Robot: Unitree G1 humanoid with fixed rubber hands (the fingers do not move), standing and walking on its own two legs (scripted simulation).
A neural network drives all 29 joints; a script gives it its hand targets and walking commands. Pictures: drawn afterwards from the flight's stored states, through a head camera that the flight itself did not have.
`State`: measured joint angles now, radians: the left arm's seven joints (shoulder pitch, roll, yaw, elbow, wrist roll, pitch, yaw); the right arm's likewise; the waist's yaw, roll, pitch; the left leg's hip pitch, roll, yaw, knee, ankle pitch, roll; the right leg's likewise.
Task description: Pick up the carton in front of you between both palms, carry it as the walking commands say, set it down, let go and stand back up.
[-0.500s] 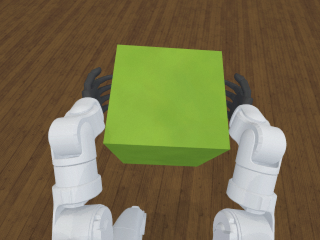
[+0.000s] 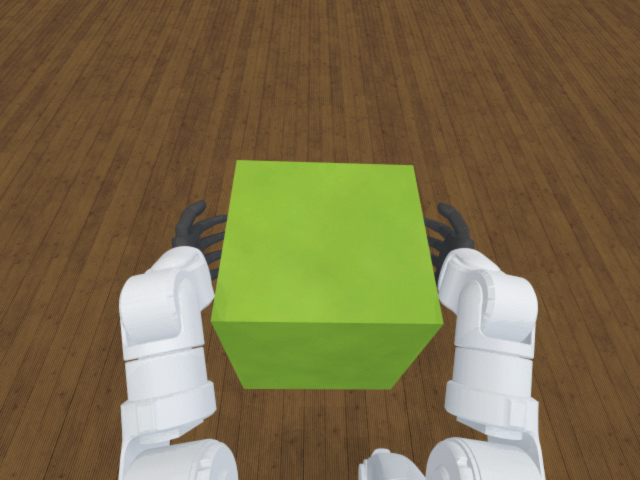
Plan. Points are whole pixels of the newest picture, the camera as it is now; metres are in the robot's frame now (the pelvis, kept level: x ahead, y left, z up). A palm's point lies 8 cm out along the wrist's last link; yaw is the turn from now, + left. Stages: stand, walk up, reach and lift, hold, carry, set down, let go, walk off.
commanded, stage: carry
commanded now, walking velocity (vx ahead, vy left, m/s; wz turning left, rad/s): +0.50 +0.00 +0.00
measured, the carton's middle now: (321, 286) +0.35 -0.01 +0.02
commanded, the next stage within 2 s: none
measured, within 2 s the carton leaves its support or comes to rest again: neither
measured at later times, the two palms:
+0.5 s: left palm (214, 126) +0.56 +0.14 +0.11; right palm (416, 121) +0.58 -0.16 +0.10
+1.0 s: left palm (226, 26) +0.88 +0.15 +0.10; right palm (380, 30) +0.88 -0.15 +0.10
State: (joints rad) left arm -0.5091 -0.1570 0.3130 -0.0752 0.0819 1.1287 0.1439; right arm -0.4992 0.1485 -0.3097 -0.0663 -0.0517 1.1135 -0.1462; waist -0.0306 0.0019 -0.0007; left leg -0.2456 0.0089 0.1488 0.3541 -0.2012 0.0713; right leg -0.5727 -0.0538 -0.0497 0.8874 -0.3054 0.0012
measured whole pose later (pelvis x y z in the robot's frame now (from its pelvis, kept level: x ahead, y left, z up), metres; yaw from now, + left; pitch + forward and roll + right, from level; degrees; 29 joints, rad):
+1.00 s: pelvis +0.65 +0.00 -0.01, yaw +0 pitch +4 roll +0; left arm 0.04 -0.13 0.05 -0.55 0.06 1.20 0.13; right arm 0.02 0.13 -0.03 -0.52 -0.03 1.18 -0.14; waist -0.02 0.00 -0.16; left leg -0.01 0.04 0.21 0.25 -0.30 0.00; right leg -0.54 -0.10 -0.15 0.53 -0.09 0.01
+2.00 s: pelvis +0.94 +0.00 -0.02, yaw -1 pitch +4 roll +1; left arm -0.01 -0.13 0.06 -0.50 0.05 1.21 0.14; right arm -0.01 0.13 -0.05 -0.50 -0.04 1.21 -0.14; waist 0.00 -0.01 -0.13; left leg -0.34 0.05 0.19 0.57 -0.30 0.02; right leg -0.13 -0.07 -0.17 0.51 -0.43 0.02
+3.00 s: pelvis +0.87 -0.01 -0.01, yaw +0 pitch +2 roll +0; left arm -0.23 -0.14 0.19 0.21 0.25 0.69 0.02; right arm -0.23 0.15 -0.19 0.21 -0.24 0.69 -0.02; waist 0.00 0.00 -0.06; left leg -0.38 0.08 0.18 0.50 -0.15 0.02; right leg -0.21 -0.05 -0.18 0.53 -0.34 -0.02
